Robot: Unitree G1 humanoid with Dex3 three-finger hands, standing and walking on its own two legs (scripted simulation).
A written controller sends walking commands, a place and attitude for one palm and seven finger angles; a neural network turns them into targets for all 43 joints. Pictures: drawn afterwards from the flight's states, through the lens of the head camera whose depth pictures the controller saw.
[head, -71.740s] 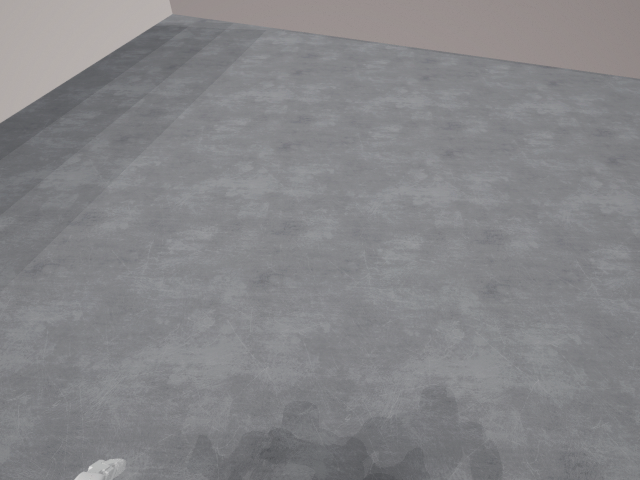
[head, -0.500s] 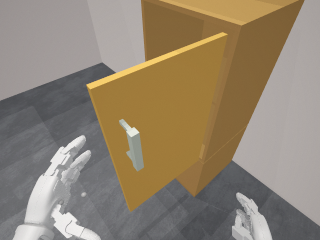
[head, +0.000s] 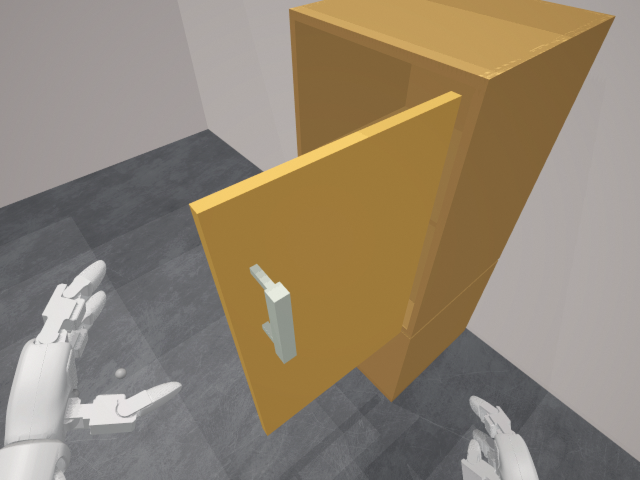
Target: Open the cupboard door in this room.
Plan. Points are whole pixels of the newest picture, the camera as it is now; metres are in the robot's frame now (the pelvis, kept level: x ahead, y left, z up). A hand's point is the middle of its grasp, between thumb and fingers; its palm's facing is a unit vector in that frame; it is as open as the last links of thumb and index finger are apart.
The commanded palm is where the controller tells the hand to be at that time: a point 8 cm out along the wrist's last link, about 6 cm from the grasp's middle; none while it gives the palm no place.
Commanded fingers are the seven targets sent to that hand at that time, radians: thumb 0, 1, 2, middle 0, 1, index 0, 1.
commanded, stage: draw the hand back to the body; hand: left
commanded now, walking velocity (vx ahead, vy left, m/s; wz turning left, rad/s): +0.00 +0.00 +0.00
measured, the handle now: (272, 315) +0.29 +0.10 +0.08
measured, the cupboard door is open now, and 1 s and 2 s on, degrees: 87 87 87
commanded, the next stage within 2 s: step back with the hand held close in 0.74 s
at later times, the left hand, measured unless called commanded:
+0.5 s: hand (99, 319) +0.21 +0.25 +0.16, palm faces +0.45 -0.80 -0.39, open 7.9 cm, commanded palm +0.16 +0.28 +0.17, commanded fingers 0.00 0.90 0.90 -0.20 -0.30 -0.20 -0.30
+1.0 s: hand (98, 328) +0.20 +0.24 +0.16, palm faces +0.41 -0.80 -0.44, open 7.4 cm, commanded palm +0.14 +0.28 +0.18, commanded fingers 0.00 0.90 0.90 -0.20 -0.30 -0.20 -0.30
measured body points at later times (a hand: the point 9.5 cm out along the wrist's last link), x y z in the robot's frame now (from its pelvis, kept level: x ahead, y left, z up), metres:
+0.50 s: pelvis +0.02 -0.02 +0.01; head +0.00 -0.04 +0.45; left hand +0.18 +0.29 +0.18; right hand +0.21 -0.24 -0.08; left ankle +0.01 +0.11 -0.74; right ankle -0.02 -0.13 -0.74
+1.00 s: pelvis +0.00 -0.02 +0.01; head +0.00 -0.04 +0.46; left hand +0.17 +0.28 +0.19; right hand +0.19 -0.25 -0.08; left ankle +0.01 +0.11 -0.74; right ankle -0.02 -0.13 -0.74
